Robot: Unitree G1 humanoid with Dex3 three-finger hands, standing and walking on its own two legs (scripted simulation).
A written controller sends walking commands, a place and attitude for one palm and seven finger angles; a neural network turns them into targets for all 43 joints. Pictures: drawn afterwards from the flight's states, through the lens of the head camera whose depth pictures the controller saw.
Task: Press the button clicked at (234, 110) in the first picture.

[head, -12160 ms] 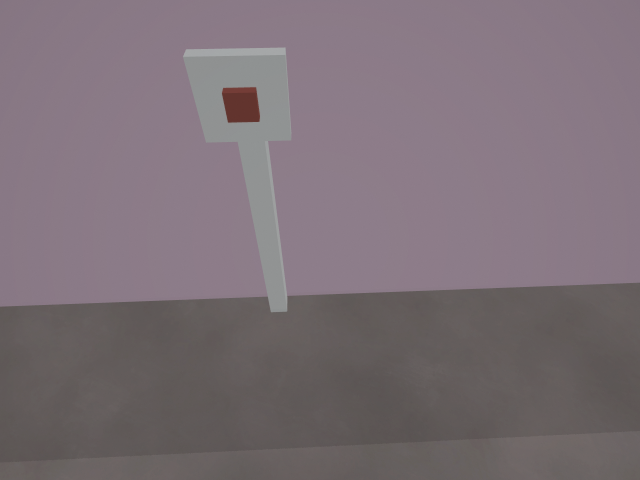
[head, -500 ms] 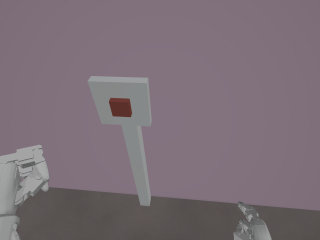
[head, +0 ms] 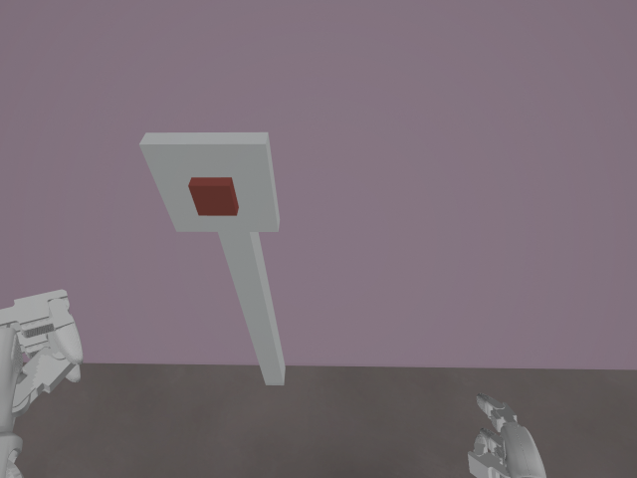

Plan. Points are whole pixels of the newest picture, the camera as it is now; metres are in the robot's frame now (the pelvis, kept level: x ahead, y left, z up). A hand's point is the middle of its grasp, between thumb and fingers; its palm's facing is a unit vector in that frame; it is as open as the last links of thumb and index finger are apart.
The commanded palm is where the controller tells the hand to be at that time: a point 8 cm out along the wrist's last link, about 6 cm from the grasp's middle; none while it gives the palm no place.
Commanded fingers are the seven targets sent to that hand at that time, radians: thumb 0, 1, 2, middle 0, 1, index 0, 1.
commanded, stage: step back with the hand held close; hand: left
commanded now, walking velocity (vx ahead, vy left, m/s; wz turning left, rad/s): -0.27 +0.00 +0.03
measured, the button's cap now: (215, 195) +0.49 +0.21 +0.08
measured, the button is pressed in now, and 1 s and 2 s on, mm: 0 0 0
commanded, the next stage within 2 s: stop stepping back and stand still in 1.02 s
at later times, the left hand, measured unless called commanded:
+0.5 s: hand (10, 444) +0.12 +0.25 +0.15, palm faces +0.40 -0.80 -0.45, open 3.1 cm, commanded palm +0.06 +0.30 +0.17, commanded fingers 0.00 0.90 0.90 -1.30 -1.50 -1.30 -1.50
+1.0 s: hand out of the picture +0.04 +0.27 +0.16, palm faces +0.37 -0.81 -0.44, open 3.1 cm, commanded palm -0.02 +0.32 +0.17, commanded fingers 0.00 0.90 0.90 -1.30 -1.50 -1.30 -1.50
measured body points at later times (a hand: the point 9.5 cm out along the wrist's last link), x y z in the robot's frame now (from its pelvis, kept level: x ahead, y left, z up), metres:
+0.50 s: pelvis -0.07 +0.01 -0.02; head -0.06 +0.02 +0.43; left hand +0.09 +0.30 +0.18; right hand +0.11 -0.22 -0.09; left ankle +0.00 +0.11 -0.74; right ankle +0.01 -0.13 -0.74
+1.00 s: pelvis -0.14 +0.03 -0.02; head -0.12 +0.06 +0.43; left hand +0.02 +0.31 +0.18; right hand +0.04 -0.21 -0.09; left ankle -0.04 +0.11 -0.74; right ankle -0.08 -0.12 -0.74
